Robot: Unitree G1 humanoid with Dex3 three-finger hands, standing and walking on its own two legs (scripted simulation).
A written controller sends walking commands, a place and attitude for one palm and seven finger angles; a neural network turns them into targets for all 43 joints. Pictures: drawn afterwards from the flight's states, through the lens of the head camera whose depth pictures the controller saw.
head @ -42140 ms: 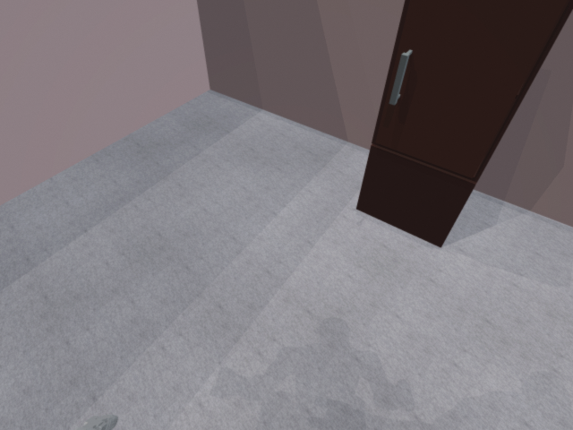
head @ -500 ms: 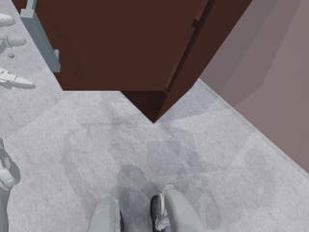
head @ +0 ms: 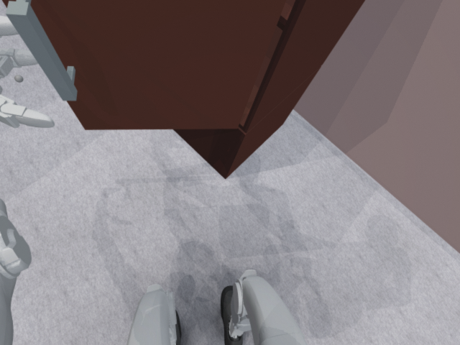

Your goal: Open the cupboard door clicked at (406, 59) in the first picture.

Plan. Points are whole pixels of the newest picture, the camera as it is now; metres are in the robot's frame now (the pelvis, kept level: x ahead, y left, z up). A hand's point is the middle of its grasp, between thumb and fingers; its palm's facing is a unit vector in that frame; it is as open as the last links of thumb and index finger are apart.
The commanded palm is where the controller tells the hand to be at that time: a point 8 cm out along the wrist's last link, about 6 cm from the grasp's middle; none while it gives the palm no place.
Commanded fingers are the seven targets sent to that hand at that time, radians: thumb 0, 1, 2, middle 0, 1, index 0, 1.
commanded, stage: slide the fingers in behind the handle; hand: left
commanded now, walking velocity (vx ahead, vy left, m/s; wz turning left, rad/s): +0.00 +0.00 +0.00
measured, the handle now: (50, 49) +0.57 +0.24 +0.06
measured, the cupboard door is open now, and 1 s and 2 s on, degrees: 49 49 48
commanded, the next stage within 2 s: close the thumb around the handle in 1.20 s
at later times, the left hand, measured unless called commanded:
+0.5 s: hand (42, 75) +0.52 +0.24 +0.06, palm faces -0.01 -1.00 -0.03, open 14.0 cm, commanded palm +0.50 +0.27 +0.06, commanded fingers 0.00 -0.50 0.30 -0.30 -1.20 -0.30 -1.20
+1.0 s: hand (58, 79) +0.51 +0.22 +0.06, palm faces +0.01 -1.00 -0.04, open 14.0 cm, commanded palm +0.49 +0.25 +0.06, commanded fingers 0.00 -0.50 0.30 -0.30 -1.20 -0.30 -1.20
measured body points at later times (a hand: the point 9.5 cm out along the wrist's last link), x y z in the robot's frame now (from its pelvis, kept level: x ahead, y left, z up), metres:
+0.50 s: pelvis +0.01 +0.01 +0.01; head +0.18 +0.04 +0.42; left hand +0.52 +0.29 +0.06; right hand +0.02 -0.26 -0.09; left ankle +0.00 +0.09 -0.63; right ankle +0.05 -0.12 -0.63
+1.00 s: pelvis +0.01 +0.00 +0.01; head +0.17 +0.03 +0.43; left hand +0.51 +0.27 +0.06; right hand +0.03 -0.26 -0.10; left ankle +0.00 +0.09 -0.63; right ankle +0.05 -0.12 -0.63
